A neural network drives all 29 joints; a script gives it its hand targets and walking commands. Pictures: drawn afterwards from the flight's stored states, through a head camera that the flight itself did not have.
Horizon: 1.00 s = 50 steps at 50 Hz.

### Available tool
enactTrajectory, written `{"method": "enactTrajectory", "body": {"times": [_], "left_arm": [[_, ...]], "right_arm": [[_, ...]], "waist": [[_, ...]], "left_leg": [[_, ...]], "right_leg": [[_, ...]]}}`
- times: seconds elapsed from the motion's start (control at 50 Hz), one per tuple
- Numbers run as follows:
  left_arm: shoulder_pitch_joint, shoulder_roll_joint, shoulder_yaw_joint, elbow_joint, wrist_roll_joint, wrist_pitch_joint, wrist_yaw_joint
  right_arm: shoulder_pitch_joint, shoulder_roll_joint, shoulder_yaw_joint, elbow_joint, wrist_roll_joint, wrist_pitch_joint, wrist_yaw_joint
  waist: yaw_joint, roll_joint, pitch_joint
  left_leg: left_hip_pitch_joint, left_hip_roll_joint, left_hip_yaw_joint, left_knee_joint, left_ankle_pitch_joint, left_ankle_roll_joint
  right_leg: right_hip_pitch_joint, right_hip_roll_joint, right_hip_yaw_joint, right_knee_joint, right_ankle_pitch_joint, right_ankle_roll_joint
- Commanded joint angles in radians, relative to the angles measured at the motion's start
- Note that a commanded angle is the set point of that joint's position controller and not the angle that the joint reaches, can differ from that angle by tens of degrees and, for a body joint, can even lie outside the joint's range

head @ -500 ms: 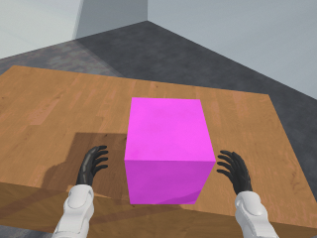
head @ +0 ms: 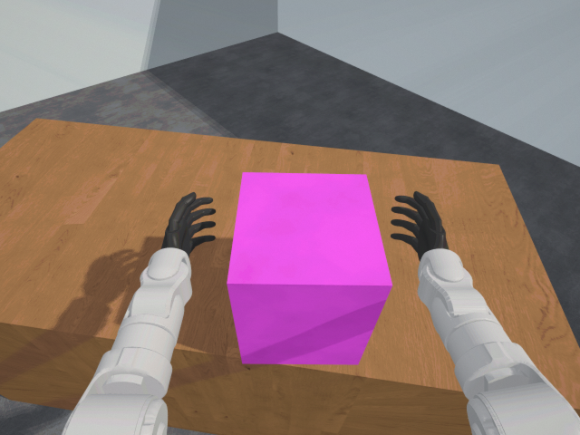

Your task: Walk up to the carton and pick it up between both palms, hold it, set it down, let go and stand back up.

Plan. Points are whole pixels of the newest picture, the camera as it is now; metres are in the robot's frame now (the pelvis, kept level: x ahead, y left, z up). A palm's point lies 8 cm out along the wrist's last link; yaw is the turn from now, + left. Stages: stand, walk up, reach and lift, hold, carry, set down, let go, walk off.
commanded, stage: reach and lift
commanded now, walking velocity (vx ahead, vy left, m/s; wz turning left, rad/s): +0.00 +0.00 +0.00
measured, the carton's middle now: (302, 271) +0.40 +0.03 -0.01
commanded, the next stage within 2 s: none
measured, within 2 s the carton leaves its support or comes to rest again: neither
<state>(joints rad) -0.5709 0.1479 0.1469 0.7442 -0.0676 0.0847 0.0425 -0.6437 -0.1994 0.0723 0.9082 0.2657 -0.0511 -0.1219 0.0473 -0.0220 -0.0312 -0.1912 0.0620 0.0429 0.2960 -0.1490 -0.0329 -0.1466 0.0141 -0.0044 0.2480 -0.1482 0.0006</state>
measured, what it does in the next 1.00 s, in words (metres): stands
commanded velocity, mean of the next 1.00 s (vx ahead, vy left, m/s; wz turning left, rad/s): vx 0.00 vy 0.00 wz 0.00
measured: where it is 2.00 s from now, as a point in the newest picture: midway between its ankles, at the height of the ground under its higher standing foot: outside the picture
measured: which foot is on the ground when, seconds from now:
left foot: down 0.00-1.00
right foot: down 0.00-1.00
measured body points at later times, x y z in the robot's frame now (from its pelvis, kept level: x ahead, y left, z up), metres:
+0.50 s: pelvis -0.01 +0.01 -0.01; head +0.03 +0.01 +0.44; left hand +0.43 +0.23 +0.10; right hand +0.46 -0.16 +0.12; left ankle +0.00 +0.14 -0.75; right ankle -0.02 -0.12 -0.75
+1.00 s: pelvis -0.02 +0.01 -0.02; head +0.06 +0.03 +0.42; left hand +0.45 +0.25 +0.08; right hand +0.48 -0.15 +0.11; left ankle +0.00 +0.14 -0.75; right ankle -0.02 -0.12 -0.75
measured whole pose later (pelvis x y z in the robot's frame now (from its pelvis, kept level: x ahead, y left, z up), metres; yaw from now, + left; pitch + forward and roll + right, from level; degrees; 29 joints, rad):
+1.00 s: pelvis -0.02 +0.01 -0.02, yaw +0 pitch +24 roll -2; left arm -1.11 0.31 -0.11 1.45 -0.41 -0.22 0.05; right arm -1.19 -0.32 0.20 1.44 0.45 -0.14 0.02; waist 0.04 -0.01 -0.26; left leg -0.72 0.06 0.02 0.44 -0.13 -0.02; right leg -0.67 0.01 -0.02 0.38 -0.13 0.02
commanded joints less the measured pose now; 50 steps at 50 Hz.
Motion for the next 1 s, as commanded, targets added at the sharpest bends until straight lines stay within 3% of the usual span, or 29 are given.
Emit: {"method": "enactTrajectory", "body": {"times": [0.0,0.08,0.12,0.18,0.22,0.28,0.32,0.36,0.4,0.46,0.52,0.56,0.62,0.68,0.74,0.82,0.84,0.9,0.98], "left_arm": [[-0.412,0.157,0.027,-0.078,-0.022,-0.097,0.003],[-0.494,0.176,0.002,-0.005,-0.051,-0.188,0.011],[-0.520,0.179,-0.017,0.061,-0.077,-0.194,0.007],[-0.567,0.206,-0.021,0.059,-0.094,-0.223,0.010],[-0.603,0.193,-0.040,0.098,-0.115,-0.229,0.013],[-0.652,0.200,-0.082,0.196,-0.152,-0.204,0.010],[-0.720,0.239,-0.098,0.223,-0.191,-0.206,0.020],[-0.765,0.250,-0.126,0.260,-0.227,-0.219,0.027],[-0.797,0.257,-0.147,0.283,-0.234,-0.230,0.031],[-0.798,0.262,-0.181,0.381,-0.280,-0.236,0.019],[-0.830,0.288,-0.152,0.428,-0.255,-0.246,0.011],[-0.857,0.303,-0.151,0.436,-0.254,-0.254,0.008],[-0.912,0.320,-0.180,0.447,-0.289,-0.277,0.010],[-0.935,0.340,-0.185,0.487,-0.297,-0.282,0.011],[-0.974,0.328,-0.222,0.517,-0.330,-0.283,0.010],[-1.007,0.322,-0.246,0.541,-0.367,-0.327,0.016],[-1.009,0.317,-0.258,0.522,-0.371,-0.337,0.017],[-0.972,0.300,-0.263,0.620,-0.355,-0.329,0.008],[-0.949,0.288,-0.234,0.563,-0.316,-0.356,0.005]], "right_arm": [[-0.401,-0.125,-0.041,-0.123,-0.017,-0.054,-0.002],[-0.474,-0.138,-0.030,-0.046,0.007,-0.086,0.004],[-0.508,-0.142,0.011,0.021,0.024,-0.077,0.007],[-0.568,-0.189,-0.020,0.012,0.030,-0.087,0.015],[-0.609,-0.192,-0.019,0.027,0.031,-0.090,0.025],[-0.657,-0.203,0.010,0.150,0.079,-0.052,0.046],[-0.725,-0.242,-0.001,0.147,0.071,-0.041,0.055],[-0.775,-0.253,0.003,0.172,0.077,-0.040,0.065],[-0.791,-0.246,0.027,0.237,0.100,-0.036,0.078],[-0.830,-0.248,0.100,0.274,0.155,-0.038,0.094],[-0.837,-0.235,0.106,0.288,0.159,-0.043,0.092],[-0.853,-0.250,0.100,0.298,0.160,-0.052,0.098],[-0.899,-0.256,0.122,0.307,0.181,-0.062,0.112],[-0.930,-0.277,0.100,0.315,0.167,-0.067,0.113],[-0.961,-0.275,0.111,0.333,0.173,-0.062,0.120],[-1.002,-0.272,0.128,0.342,0.181,-0.092,0.128],[-0.987,-0.275,0.124,0.344,0.189,-0.102,0.130],[-0.954,-0.266,0.135,0.448,0.188,-0.098,0.137],[-0.914,-0.285,0.087,0.406,0.171,-0.140,0.139]], "waist": [[0.003,-0.001,-0.400],[0.012,0.063,-0.569],[0.010,0.046,-0.563],[0.001,0.070,-0.644],[-0.002,0.042,-0.675],[0.005,0.073,-0.569],[-0.014,0.026,-0.616],[-0.014,0.041,-0.667],[-0.005,0.079,-0.712],[0.012,0.034,-0.689],[0.018,-0.001,-0.675],[0.016,0.017,-0.723],[0.025,0.024,-0.753],[0.006,0.018,-0.761],[-0.006,0.030,-0.769],[-0.002,0.009,-0.849],[-0.003,0.027,-0.893],[-0.010,0.006,-0.807],[-0.003,0.068,-0.853]], "left_leg": [[0.135,-0.084,0.025,0.051,0.279,0.019],[0.140,-0.077,0.015,0.088,0.397,0.007],[0.151,-0.077,0.013,0.105,0.435,-0.003],[0.181,-0.071,0.006,0.130,0.464,-0.020],[0.184,-0.063,-0.011,0.138,0.500,-0.023],[0.142,-0.049,-0.015,0.133,0.401,-0.038],[0.118,-0.042,-0.018,0.135,0.340,-0.032],[0.091,-0.039,-0.017,0.135,0.322,-0.022],[0.093,-0.041,-0.018,0.154,0.385,-0.037],[0.042,-0.039,-0.019,0.172,0.401,-0.035],[-0.049,-0.050,-0.020,0.157,0.390,-0.022],[-0.038,-0.052,-0.015,0.147,0.392,-0.010],[-0.018,-0.052,-0.013,0.154,0.372,-0.016],[-0.031,-0.047,-0.012,0.167,0.377,-0.021],[-0.029,-0.048,-0.012,0.170,0.334,-0.025],[-0.062,-0.042,-0.020,0.196,0.392,-0.026],[-0.048,-0.047,-0.017,0.202,0.415,-0.030],[-0.088,-0.044,-0.021,0.214,0.403,-0.042],[-0.069,-0.043,-0.023,0.204,0.410,-0.048]], "right_leg": [[0.015,0.028,-0.008,0.020,0.268,0.057],[-0.012,0.034,-0.008,0.054,0.371,0.043],[-0.035,0.035,-0.008,0.050,0.391,0.043],[-0.095,0.049,-0.018,0.048,0.356,0.038],[-0.127,0.053,-0.029,0.044,0.363,0.031],[-0.195,0.041,-0.025,0.023,0.220,0.026],[-0.222,0.042,-0.035,0.034,0.176,0.034],[-0.234,0.036,-0.034,0.044,0.170,0.040],[-0.244,0.035,-0.028,0.057,0.220,0.037],[-0.216,0.026,-0.017,0.077,0.255,0.049],[-0.137,0.027,-0.010,0.100,0.315,0.067],[-0.137,0.016,-0.006,0.102,0.326,0.071],[-0.196,0.017,-0.011,0.101,0.284,0.076],[-0.223,0.021,-0.013,0.106,0.286,0.077],[-0.261,0.009,-0.015,0.096,0.208,0.078],[-0.286,0.016,-0.019,0.138,0.293,0.085],[-0.297,0.017,-0.015,0.143,0.291,0.082],[-0.319,0.013,-0.022,0.129,0.271,0.077],[-0.335,0.013,-0.018,0.129,0.248,0.065]]}}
